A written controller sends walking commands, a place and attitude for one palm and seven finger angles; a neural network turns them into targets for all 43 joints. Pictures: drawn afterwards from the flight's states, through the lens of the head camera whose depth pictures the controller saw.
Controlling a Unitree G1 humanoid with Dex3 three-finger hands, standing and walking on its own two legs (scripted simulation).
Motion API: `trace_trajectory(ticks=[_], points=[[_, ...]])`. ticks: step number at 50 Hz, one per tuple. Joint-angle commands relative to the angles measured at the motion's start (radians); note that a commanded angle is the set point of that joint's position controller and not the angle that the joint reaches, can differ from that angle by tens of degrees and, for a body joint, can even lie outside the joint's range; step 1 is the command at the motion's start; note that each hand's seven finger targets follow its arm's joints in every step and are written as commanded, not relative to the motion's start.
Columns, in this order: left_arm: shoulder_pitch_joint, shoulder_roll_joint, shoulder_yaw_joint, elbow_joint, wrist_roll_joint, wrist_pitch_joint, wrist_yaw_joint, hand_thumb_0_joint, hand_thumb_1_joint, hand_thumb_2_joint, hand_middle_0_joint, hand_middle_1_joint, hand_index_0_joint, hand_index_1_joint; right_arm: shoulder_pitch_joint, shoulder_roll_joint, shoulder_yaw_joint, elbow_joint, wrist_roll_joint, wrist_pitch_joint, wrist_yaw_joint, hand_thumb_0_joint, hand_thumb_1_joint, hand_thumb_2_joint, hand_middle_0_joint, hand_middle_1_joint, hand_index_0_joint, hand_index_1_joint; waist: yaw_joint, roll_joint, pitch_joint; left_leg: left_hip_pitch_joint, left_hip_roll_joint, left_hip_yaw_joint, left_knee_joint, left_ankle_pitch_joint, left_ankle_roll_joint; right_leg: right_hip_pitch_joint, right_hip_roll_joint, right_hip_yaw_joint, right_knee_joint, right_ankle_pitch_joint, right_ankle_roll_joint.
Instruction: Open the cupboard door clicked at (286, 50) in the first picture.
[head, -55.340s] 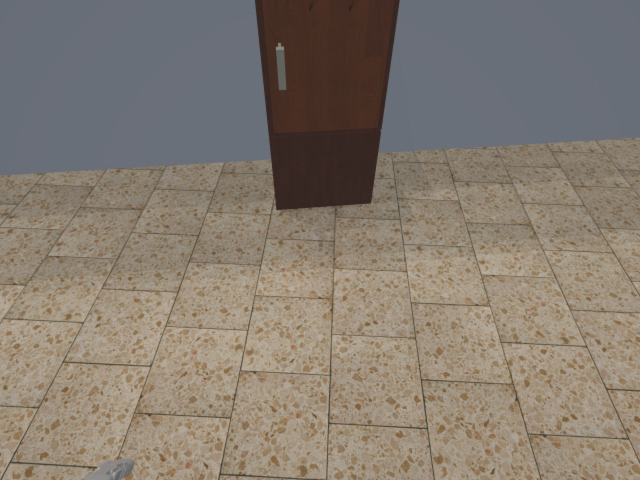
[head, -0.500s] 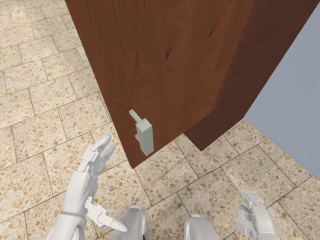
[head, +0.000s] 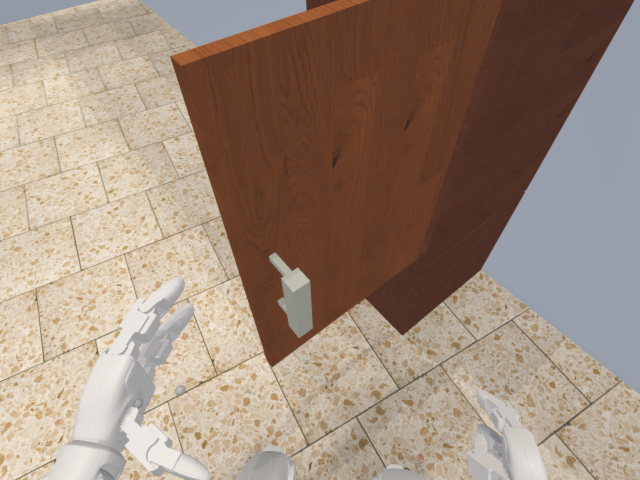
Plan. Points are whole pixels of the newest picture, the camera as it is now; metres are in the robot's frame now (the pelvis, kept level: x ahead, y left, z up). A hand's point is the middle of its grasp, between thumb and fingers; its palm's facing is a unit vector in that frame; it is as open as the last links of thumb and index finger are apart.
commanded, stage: draw the hand back to the body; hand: left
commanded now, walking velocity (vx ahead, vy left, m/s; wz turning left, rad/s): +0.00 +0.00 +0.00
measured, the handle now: (289, 294) +0.36 +0.07 +0.01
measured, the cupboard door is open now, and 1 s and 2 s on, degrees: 90 90 90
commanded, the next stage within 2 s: step back with the hand held close in 1.24 s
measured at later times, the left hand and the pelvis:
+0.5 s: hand (65, 348) +0.22 +0.23 +0.16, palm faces +0.26 -0.88 -0.39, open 13.4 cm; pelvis +0.02 +0.02 +0.06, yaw +0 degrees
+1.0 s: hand out of the picture +0.24 +0.27 +0.26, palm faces +0.46 -0.78 -0.43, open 7.9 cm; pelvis +0.04 +0.01 +0.09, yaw -1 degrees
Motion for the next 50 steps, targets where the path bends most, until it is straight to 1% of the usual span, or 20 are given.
trace_trajectory(ticks=[1, 3, 4, 8, 9, 10, 11, 12, 16, 18, 19, 21, 24, 29, 32, 40, 43, 46, 48, 50], points=[[-0.040, 0.142, 0.106, -0.242, -0.039, -0.075, -0.035, 0.000, -0.500, 0.300, -0.150, -0.300, -0.150, -0.300, -0.067, -0.122, -0.055, -0.175, 0.004, -0.080, -0.018, 0.000, -0.900, -0.900, 0.200, 0.300, 0.200, 0.300, -0.005, -0.037, -0.132, 0.209, -0.034, -0.004, -0.194, 0.162, 0.019, 0.131, 0.024, 0.051, -0.251, 0.190, 0.005], [-0.024, 0.168, 0.138, -0.280, -0.055, -0.087, -0.039, 0.000, -0.500, 0.300, -0.150, -0.300, -0.150, -0.300, -0.066, -0.120, -0.054, -0.177, 0.007, -0.090, -0.018, 0.000, -0.900, -0.900, 0.200, 0.300, 0.200, 0.300, 0.009, 0.006, -0.146, 0.252, -0.034, -0.007, -0.221, 0.198, 0.018, 0.165, 0.031, 0.039, -0.255, 0.229, 0.000], [-0.013, 0.154, 0.127, -0.304, -0.061, -0.089, -0.042, 0.000, -0.465, 0.315, -0.151, -0.300, -0.151, -0.300, -0.068, -0.114, -0.052, -0.180, 0.010, -0.096, -0.017, 0.000, -0.900, -0.900, 0.200, 0.300, 0.200, 0.300, 0.010, 0.028, -0.146, 0.283, -0.033, -0.007, -0.235, 0.214, 0.016, 0.170, 0.033, 0.032, -0.257, 0.250, 0.000], [0.027, 0.151, 0.144, -0.288, -0.069, -0.052, -0.042, 0.000, -0.325, 0.375, -0.156, -0.300, -0.156, -0.300, -0.070, -0.113, -0.050, -0.170, 0.018, -0.107, -0.009, 0.000, -0.900, -0.900, 0.200, 0.300, 0.200, 0.300, 0.011, 0.036, -0.098, 0.320, -0.026, -0.019, -0.285, 0.237, 0.012, 0.197, 0.042, 0.011, -0.283, 0.276, 0.001], [0.057, 0.265, 0.148, -0.339, 0.096, 0.028, 0.111, 0.000, -0.290, 0.390, -0.158, -0.300, -0.158, -0.300, -0.072, -0.107, -0.046, -0.186, 0.006, -0.081, -0.039, 0.000, -0.900, -0.900, 0.200, 0.300, 0.200, 0.300, 0.071, 0.036, -0.101, 0.346, -0.011, 0.001, -0.358, 0.225, 0.014, 0.219, 0.011, 0.066, -0.348, 0.253, -0.010], [0.090, 0.165, 0.090, -0.355, 0.115, 0.080, 0.185, 0.000, -0.255, 0.405, -0.159, -0.300, -0.159, -0.300, -0.062, -0.091, -0.036, -0.193, 0.006, -0.072, -0.047, 0.000, -0.900, -0.900, 0.200, 0.300, 0.200, 0.300, 0.036, 0.048, -0.049, 0.369, -0.010, -0.003, -0.384, 0.208, 0.012, 0.210, 0.008, 0.050, -0.368, 0.236, -0.008], [0.108, 0.132, 0.067, -0.353, 0.128, 0.112, 0.221, 0.000, -0.220, 0.420, -0.160, -0.300, -0.160, -0.300, -0.059, -0.092, -0.037, -0.188, 0.005, -0.067, -0.048, 0.000, -0.900, -0.900, 0.200, 0.300, 0.200, 0.300, 0.028, 0.024, -0.015, 0.370, -0.004, -0.014, -0.400, 0.190, 0.009, 0.206, 0.007, 0.040, -0.375, 0.226, -0.005], [0.119, 0.122, 0.053, -0.363, 0.150, 0.137, 0.251, 0.000, -0.185, 0.435, -0.161, -0.300, -0.161, -0.300, -0.056, -0.093, -0.035, -0.183, 0.004, -0.059, -0.047, 0.000, -0.900, -0.900, 0.200, 0.300, 0.200, 0.300, 0.028, 0.059, 0.004, 0.380, -0.001, -0.012, -0.413, 0.189, 0.010, 0.227, 0.005, 0.036, -0.384, 0.222, -0.005], [0.054, 0.196, 0.112, -0.392, 0.190, 0.183, 0.335, 0.000, -0.045, 0.495, -0.166, -0.300, -0.166, -0.300, -0.068, -0.101, -0.026, -0.167, -0.005, -0.053, -0.057, 0.000, -0.900, -0.900, 0.200, 0.300, 0.200, 0.300, 0.022, -0.039, 0.007, 0.441, -0.001, -0.006, -0.455, 0.198, 0.020, 0.309, 0.002, 0.035, -0.452, 0.237, 0.000], [0.016, 0.241, 0.153, -0.402, 0.201, 0.191, 0.363, 0.000, 0.025, 0.525, -0.169, -0.300, -0.169, -0.300, -0.079, -0.107, -0.019, -0.155, -0.010, -0.063, -0.065, 0.000, -0.900, -0.900, 0.200, 0.300, 0.200, 0.300, 0.029, -0.032, 0.007, 0.477, -0.002, -0.004, -0.482, 0.207, 0.022, 0.348, 0.000, 0.039, -0.483, 0.244, 0.000], [0.002, 0.234, 0.150, -0.417, 0.205, 0.192, 0.371, 0.000, 0.060, 0.540, -0.170, -0.300, -0.170, -0.300, -0.081, -0.102, -0.015, -0.150, -0.008, -0.069, -0.067, 0.000, -0.900, -0.900, 0.200, 0.300, 0.200, 0.300, 0.030, -0.010, 0.009, 0.500, -0.002, -0.006, -0.497, 0.220, 0.020, 0.359, -0.003, 0.037, -0.488, 0.252, -0.002], [-0.021, 0.230, 0.153, -0.428, 0.212, 0.193, 0.383, 0.000, 0.130, 0.570, -0.173, -0.300, -0.173, -0.300, -0.078, -0.102, -0.010, -0.133, -0.010, -0.084, -0.067, 0.000, -0.900, -0.900, 0.200, 0.300, 0.200, 0.300, 0.031, 0.028, 0.006, 0.549, 0.002, -0.013, -0.527, 0.255, 0.016, 0.387, -0.004, 0.031, -0.498, 0.282, -0.002], [-0.009, 0.226, 0.168, -0.430, 0.213, 0.198, 0.390, 0.000, 0.235, 0.615, -0.176, -0.300, -0.176, -0.300, -0.091, -0.102, -0.007, -0.106, -0.011, -0.106, -0.062, 0.000, -0.900, -0.900, 0.200, 0.300, 0.200, 0.300, 0.037, 0.031, 0.033, 0.593, 0.006, -0.016, -0.562, 0.309, 0.013, 0.427, -0.004, 0.032, -0.532, 0.322, 0.000], [0.010, 0.232, 0.217, -0.405, 0.206, 0.195, 0.384, 0.000, 0.410, 0.690, -0.182, -0.300, -0.182, -0.300, -0.113, -0.106, -0.011, -0.066, -0.016, -0.126, -0.046, 0.000, -0.900, -0.900, 0.200, 0.300, 0.200, 0.300, 0.050, -0.031, 0.064, 0.649, 0.012, -0.012, -0.617, 0.431, 0.007, 0.515, -0.004, 0.025, -0.584, 0.410, 0.006], [-0.003, 0.263, 0.276, -0.413, 0.202, 0.186, 0.380, 0.000, 0.515, 0.735, -0.186, -0.300, -0.186, -0.300, -0.121, -0.104, -0.016, -0.048, -0.018, -0.128, -0.040, 0.000, -0.900, -0.900, 0.200, 0.300, 0.200, 0.300, 0.057, -0.037, 0.064, 0.683, 0.011, 0.002, -0.645, 0.473, 0.007, 0.564, -0.004, 0.025, -0.614, 0.454, 0.008], [-0.078, 0.318, 0.387, -0.445, 0.189, 0.162, 0.375, 0.000, 0.795, 0.855, -0.196, -0.300, -0.196, -0.300, -0.154, -0.102, -0.025, -0.008, -0.020, -0.137, -0.031, 0.000, -0.900, -0.900, 0.200, 0.300, 0.200, 0.300, 0.067, 0.015, 0.073, 0.762, 0.006, 0.033, -0.695, 0.556, 0.008, 0.651, -0.005, 0.035, -0.686, 0.547, 0.010], [-0.115, 0.340, 0.425, -0.436, 0.187, 0.153, 0.377, 0.000, 0.900, 0.900, -0.200, -0.300, -0.200, -0.300, -0.166, -0.104, -0.029, 0.011, -0.023, -0.141, -0.030, 0.000, -0.900, -0.900, 0.200, 0.300, 0.200, 0.300, 0.070, 0.032, 0.090, 0.774, -0.001, 0.044, -0.710, 0.522, 0.009, 0.668, -0.005, 0.037, -0.719, 0.544, 0.007], [-0.050, 0.253, 0.360, -0.340, 0.180, 0.164, 0.359, 0.000, 0.900, 0.900, -0.200, -0.300, -0.200, -0.300, -0.162, -0.105, -0.037, 0.022, -0.023, -0.130, -0.020, 0.000, -0.900, -0.900, 0.200, 0.300, 0.200, 0.300, 0.062, -0.014, 0.141, 0.781, 0.003, 0.049, -0.727, 0.525, 0.014, 0.652, -0.002, 0.036, -0.733, 0.550, 0.016], [-0.050, 0.241, 0.345, -0.315, 0.179, 0.166, 0.352, 0.000, 0.900, 0.900, -0.200, -0.300, -0.200, -0.300, -0.167, -0.110, -0.045, 0.026, -0.023, -0.122, -0.019, 0.000, -0.900, -0.900, 0.200, 0.300, 0.200, 0.300, 0.061, -0.051, 0.143, 0.791, 0.003, 0.055, -0.732, 0.521, 0.019, 0.665, -0.003, 0.036, -0.747, 0.560, 0.018], [-0.069, 0.271, 0.366, -0.347, 0.181, 0.163, 0.352, 0.000, 0.900, 0.900, -0.200, -0.300, -0.200, -0.300, -0.173, -0.113, -0.050, 0.020, -0.027, -0.117, -0.020, 0.000, -0.900, -0.900, 0.200, 0.300, 0.200, 0.300, 0.066, -0.067, 0.111, 0.806, 0.000, 0.061, -0.735, 0.522, 0.024, 0.680, -0.004, 0.041, -0.748, 0.574, 0.022]])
